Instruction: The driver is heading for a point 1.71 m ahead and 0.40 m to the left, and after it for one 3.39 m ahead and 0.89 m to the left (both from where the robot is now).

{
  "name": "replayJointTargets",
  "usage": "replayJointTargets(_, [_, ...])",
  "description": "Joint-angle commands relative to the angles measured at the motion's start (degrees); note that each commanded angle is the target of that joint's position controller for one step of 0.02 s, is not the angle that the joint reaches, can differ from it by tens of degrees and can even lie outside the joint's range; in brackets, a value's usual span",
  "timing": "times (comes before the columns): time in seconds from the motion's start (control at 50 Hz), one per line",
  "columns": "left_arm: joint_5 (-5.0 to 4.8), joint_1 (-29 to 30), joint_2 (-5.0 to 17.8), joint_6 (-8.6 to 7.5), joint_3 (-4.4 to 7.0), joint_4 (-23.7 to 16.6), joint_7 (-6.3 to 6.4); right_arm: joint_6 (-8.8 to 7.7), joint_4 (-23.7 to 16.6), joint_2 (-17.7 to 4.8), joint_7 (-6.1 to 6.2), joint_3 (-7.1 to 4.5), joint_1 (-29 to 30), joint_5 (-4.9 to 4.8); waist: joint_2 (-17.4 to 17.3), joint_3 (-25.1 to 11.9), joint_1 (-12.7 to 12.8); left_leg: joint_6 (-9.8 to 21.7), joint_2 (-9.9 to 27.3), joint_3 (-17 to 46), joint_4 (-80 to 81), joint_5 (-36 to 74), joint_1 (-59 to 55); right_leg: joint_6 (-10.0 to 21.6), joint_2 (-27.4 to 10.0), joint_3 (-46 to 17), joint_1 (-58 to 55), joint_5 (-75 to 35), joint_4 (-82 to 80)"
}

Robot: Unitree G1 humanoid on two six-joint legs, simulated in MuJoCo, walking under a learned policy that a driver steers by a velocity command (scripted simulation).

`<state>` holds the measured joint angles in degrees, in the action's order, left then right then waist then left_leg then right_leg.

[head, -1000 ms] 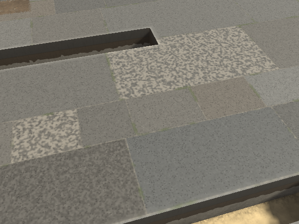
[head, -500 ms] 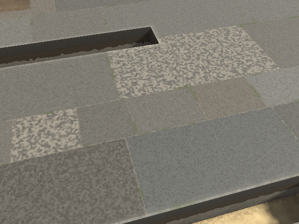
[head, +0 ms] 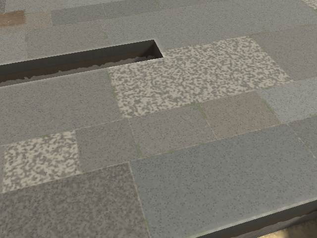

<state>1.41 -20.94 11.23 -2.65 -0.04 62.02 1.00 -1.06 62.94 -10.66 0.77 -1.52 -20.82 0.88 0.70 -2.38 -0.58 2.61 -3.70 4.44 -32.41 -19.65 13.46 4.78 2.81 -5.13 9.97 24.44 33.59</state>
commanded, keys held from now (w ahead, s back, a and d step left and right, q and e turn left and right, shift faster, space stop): w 0.66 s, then w+q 0.34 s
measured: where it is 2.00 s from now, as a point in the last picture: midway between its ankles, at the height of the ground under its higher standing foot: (141, 141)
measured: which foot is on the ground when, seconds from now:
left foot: down 0.00-0.08, up 0.10-0.30, down 0.32-0.82, up 0.84-1.00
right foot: down 0.00-0.32, up 0.34-0.80, down 0.82-1.00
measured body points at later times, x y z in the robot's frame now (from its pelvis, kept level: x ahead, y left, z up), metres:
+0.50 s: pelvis +0.22 -0.02 +0.00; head +0.23 -0.03 +0.45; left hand +0.28 +0.24 -0.14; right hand +0.23 -0.28 -0.15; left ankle +0.16 +0.04 -0.73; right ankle +0.20 -0.16 -0.66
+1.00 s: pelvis +0.55 -0.11 +0.00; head +0.62 -0.11 +0.44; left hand +0.59 +0.16 -0.14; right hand +0.67 -0.37 -0.14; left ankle +0.47 +0.01 -0.63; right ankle +0.66 -0.18 -0.73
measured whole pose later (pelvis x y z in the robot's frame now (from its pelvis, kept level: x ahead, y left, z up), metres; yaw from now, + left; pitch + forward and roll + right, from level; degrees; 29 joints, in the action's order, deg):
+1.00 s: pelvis +0.55 -0.11 +0.00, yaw +8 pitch +0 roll -2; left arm 1.6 -10.2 12.3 -4.8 2.7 55.4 -0.4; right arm 0.3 50.2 -17.2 0.6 -3.0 -10.4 1.7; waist -3.5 8.9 -0.8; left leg 5.5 2.2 2.2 -71.8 -18.7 27.1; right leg 4.0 1.2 8.8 20.3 5.0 25.2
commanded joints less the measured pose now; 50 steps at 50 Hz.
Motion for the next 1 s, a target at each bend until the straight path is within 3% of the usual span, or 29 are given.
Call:
replayJointTargets(0.02, [0.48,-0.01,3.01,-2.63,0.60,-4.33,-0.52,-0.78,0.04,-9.28,0.26,-2.37,-5.48,0.28,-9.05,10.02,-0.11,11.34,14.35,24.43,12.90,-11.74,-4.95,2.37,-0.78,1.49,13.93,0.76,-0.36])
replayJointTargets(0.06, [-0.26,-7.93,3.29,-3.86,0.94,-2.30,-0.45,-1.68,-2.70,-8.51,0.28,-2.57,0.81,0.17,-4.46,9.37,4.19,9.94,11.91,18.39,4.04,5.94,1.36,2.87,-2.14,-2.64,3.47,-4.24,-6.56])
replayJointTargets(0.08, [-0.90,-15.52,5.53,-4.25,1.73,0.35,0.05,-2.61,-5.57,-6.09,-0.11,-2.14,7.20,-0.20,3.89,8.05,7.86,6.12,5.50,6.89,-6.86,14.06,13.41,4.12,-5.87,-10.08,-12.21,-12.08,-13.32])
replayJointTargets(0.1, [-1.58,-19.67,11.37,-3.83,3.54,2.03,0.43,-3.60,-7.81,-4.06,-0.92,-1.61,10.28,-0.10,15.37,9.44,9.26,1.79,-1.23,-5.12,-19.89,0.86,30.00,6.96,-15.07,-21.92,-26.17,-28.33,-17.57])
replayJointTargets(0.14, [-0.53,-16.16,8.25,-2.78,2.83,0.05,0.15,-3.33,-9.07,-7.19,-0.88,-2.45,14.19,1.15,1.91,11.96,7.39,0.37,3.85,-5.77,-25.18,-7.38,35.68,7.95,-18.93,-18.25,-24.93,-50.57,-13.80])
replayJointTargets(0.2, [-0.12,-8.55,7.26,-2.38,2.55,-1.63,0.49,-2.62,-12.80,-6.01,-2.01,-1.96,19.12,-0.74,5.35,12.32,3.89,0.58,2.45,-9.08,-12.91,-1.84,25.54,5.65,-12.76,-10.71,-16.73,-46.76,-19.21])
replayJointTargets(0.24, [-0.35,-3.95,8.28,-2.42,2.61,-2.93,0.93,-2.03,-13.94,-4.41,-2.90,-1.32,16.35,0.13,7.91,9.08,0.98,1.44,-1.74,-12.82,-6.31,3.57,11.13,3.96,-9.11,-4.32,-10.05,-60.21,-18.90])
replayJointTargets(0.3, [-1.35,1.92,9.18,-3.82,3.09,-4.57,0.38,-1.16,-6.54,-7.48,-2.45,-3.07,-7.02,0.73,5.92,-1.72,-10.49,3.02,-5.06,-14.20,-11.15,17.62,-21.47,0.95,-8.02,1.65,5.20,-79.09,0.71])
replayJointTargets(0.32, [-2.12,5.62,10.09,-4.34,3.20,-5.05,0.08,-0.76,-2.66,-10.71,-1.82,-4.25,-19.73,1.56,2.95,-4.82,-17.75,4.65,-0.38,-8.11,-6.66,17.25,-33.39,-0.88,-5.38,1.31,15.59,-64.44,17.19])
replayJointTargets(0.34, [-1.43,7.08,5.63,-4.74,2.40,-6.01,-0.10,-1.02,-2.00,-14.16,-1.63,-4.89,-23.22,1.88,-11.38,-6.05,-18.49,9.76,12.17,4.72,1.66,17.86,-35.99,-1.55,2.31,3.42,23.74,-4.38,43.80])
replayJointTargets(0.36, [-0.47,-0.83,3.80,-4.65,2.49,-5.82,0.53,-1.74,-5.58,-13.79,-2.44,-3.99,-16.24,1.97,-10.09,-3.81,-9.57,14.10,22.60,21.60,3.16,28.56,-29.50,-0.63,3.42,-3.70,27.87,6.43,56.19])
replayJointTargets(0.38, [-0.55,-2.79,5.17,-3.73,2.72,-6.36,0.27,-2.23,-6.98,-12.83,-2.92,-3.82,-7.95,0.47,-6.66,0.64,-4.39,19.26,23.99,24.91,11.26,18.03,-22.05,-0.29,-0.33,-3.02,32.41,0.43,51.64])
replayJointTargets(0.44, [1.43,1.66,7.11,-0.45,3.90,-7.30,-1.28,-4.91,-11.19,-9.12,-2.74,-2.28,3.32,0.22,0.52,11.99,1.68,18.39,20.86,19.53,19.85,10.06,-2.00,-1.68,-6.57,-0.77,26.61,-0.54,37.94])
replayJointTargets(0.5, [2.52,7.52,5.60,1.34,3.98,-8.24,-3.02,-5.38,-9.66,-14.35,-1.25,-3.61,-0.99,0.73,1.55,11.73,2.32,15.13,18.04,11.39,20.97,23.35,-1.72,-3.37,-7.21,3.22,24.85,-7.32,27.74])
replayJointTargets(0.56, [2.45,10.50,6.69,1.74,4.94,-8.24,-4.37,-5.02,-7.84,-12.04,-1.58,-3.67,-5.88,2.06,-3.66,8.98,-0.96,12.15,13.85,3.62,15.83,24.26,-7.43,-2.47,-6.76,8.13,31.64,-20.00,30.66])
replayJointTargets(0.58, [0.09,22.69,6.85,0.55,5.32,-13.04,-2.94,-6.66,-6.19,-11.46,-1.99,-3.51,-10.22,3.11,-9.89,12.99,-6.01,10.59,13.70,7.20,20.57,9.34,-18.31,-2.97,-7.09,5.05,48.54,-14.64,29.43])
replayJointTargets(0.6, [0.65,28.91,6.91,-0.27,4.93,-16.09,-2.28,-7.83,-4.96,-10.07,-2.46,-3.21,-14.15,2.95,-10.51,15.80,-8.11,11.15,16.04,10.24,21.84,4.41,-22.33,-3.35,-8.82,3.05,55.63,-13.88,26.64])
replayJointTargets(0.64, [1.88,36.22,7.46,0.05,4.89,-19.76,-1.50,-9.11,-4.56,-10.57,-2.64,-3.20,-14.55,3.34,-7.78,19.09,-8.57,10.50,16.27,10.37,24.63,-0.87,-24.67,-4.03,-8.25,3.88,61.24,-13.00,20.22])
replayJointTargets(0.66, [1.94,37.64,6.66,0.19,3.96,-21.55,-1.65,-8.72,-4.72,-9.25,-2.43,-2.97,-12.10,2.01,-3.49,18.71,-7.04,9.35,12.89,7.20,27.52,0.83,-18.91,-4.80,-7.73,4.84,53.52,-16.71,12.45])
replayJointTargets(0.68, [2.64,36.09,3.00,0.17,2.46,-21.78,-3.56,-7.76,-7.46,-9.00,-2.49,-2.12,-6.17,0.65,2.52,17.58,-4.11,10.10,10.95,4.96,30.52,8.76,-4.19,-4.31,-5.60,11.64,34.82,-30.96,5.03])
replayJointTargets(0.7, [1.43,31.58,-0.40,0.22,1.18,-21.85,-5.51,-6.98,-7.88,-10.34,-2.46,-2.30,-0.71,-1.08,-0.02,14.31,0.67,7.12,12.73,1.66,34.89,12.66,8.61,-2.04,-6.05,7.98,11.23,-44.09,0.19])
replayJointTargets(0.74, [0.08,25.16,3.84,0.48,2.68,-18.49,-5.40,-5.97,-8.78,-16.61,-1.68,-3.17,3.56,-2.06,-0.25,9.84,2.80,5.79,13.32,-1.01,33.53,28.15,2.27,0.58,-4.07,8.02,3.38,-44.55,3.14])
replayJointTargets(0.8, [2.67,8.11,9.93,0.89,4.65,-14.40,-2.23,-3.69,-6.76,-17.79,-1.33,-2.81,-0.81,-1.29,-4.90,0.28,9.18,3.48,9.83,-4.26,3.96,54.34,-10.02,2.83,-0.13,9.71,-9.71,-25.03,-3.29])
replayJointTargets(0.82, [3.04,-0.86,13.47,0.79,5.74,-11.51,-1.07,-3.06,-6.77,-15.54,-1.38,-2.22,-3.26,-0.94,-5.10,-3.73,11.30,2.71,7.73,-3.41,-10.99,40.80,-2.46,3.49,-6.97,5.18,-21.06,-21.49,-3.83])
replayJointTargets(0.84, [3.48,-4.55,18.30,-0.37,6.25,-11.09,-0.80,-2.34,-7.01,-0.93,-1.91,1.70,-16.91,-3.20,9.20,-17.08,5.19,0.54,1.94,-4.59,-34.47,-9.80,21.94,12.97,-28.11,-20.33,-46.97,-31.78,-2.75])
replayJointTargets(0.86, [0.25,-4.58,16.44,0.08,6.36,-11.68,-0.88,-1.65,-8.13,-7.69,-0.32,0.69,-13.04,-2.16,4.10,-27.02,6.97,1.64,2.09,0.36,-36.55,-6.43,17.69,10.52,-26.29,-27.64,-39.68,-20.19,-9.51])
replayJointTargets(0.92, [0.99,8.83,8.56,-1.58,3.68,-12.26,-0.91,-0.70,-11.40,-10.42,-0.67,-1.24,-2.86,-0.26,4.84,-7.56,2.70,3.25,7.51,-0.50,-33.07,3.34,14.33,5.45,-19.24,-12.81,-13.81,-8.32,-21.84])
replayJointTargets(0.94, [0.32,4.87,6.31,-2.29,3.58,-8.40,-0.73,0.56,-10.90,-10.08,-0.39,-2.42,-1.09,1.04,7.10,-6.35,1.90,3.07,7.89,-0.16,-42.49,1.88,13.95,4.86,-19.40,-13.48,-9.44,-4.68,-20.84])
replayJointTargets(1.0, [-0.37,6.52,4.63,-3.46,3.73,-5.39,-1.78,2.66,-15.52,-4.56,0.02,-1.25,2.56,1.82,1.48,0.80,-5.33,3.50,10.63,2.28,-42.84,6.20,19.23,1.98,-18.42,-6.50,1.50,-5.89,-24.73])
Velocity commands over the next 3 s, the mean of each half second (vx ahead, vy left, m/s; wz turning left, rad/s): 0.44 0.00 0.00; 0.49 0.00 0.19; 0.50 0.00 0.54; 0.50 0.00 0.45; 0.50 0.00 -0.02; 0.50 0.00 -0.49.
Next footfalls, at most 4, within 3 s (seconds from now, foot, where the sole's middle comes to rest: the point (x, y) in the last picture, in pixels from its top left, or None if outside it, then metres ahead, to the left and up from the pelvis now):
0.32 left None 0.20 0.04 -0.77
0.82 right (205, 205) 0.70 -0.18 -0.77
1.46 left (143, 165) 0.92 0.11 -0.77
1.98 right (134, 112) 1.30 0.17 -0.77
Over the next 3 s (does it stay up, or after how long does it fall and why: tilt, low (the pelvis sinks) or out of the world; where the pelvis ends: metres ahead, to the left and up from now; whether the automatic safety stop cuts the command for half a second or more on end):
stays up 1.49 0.41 0.00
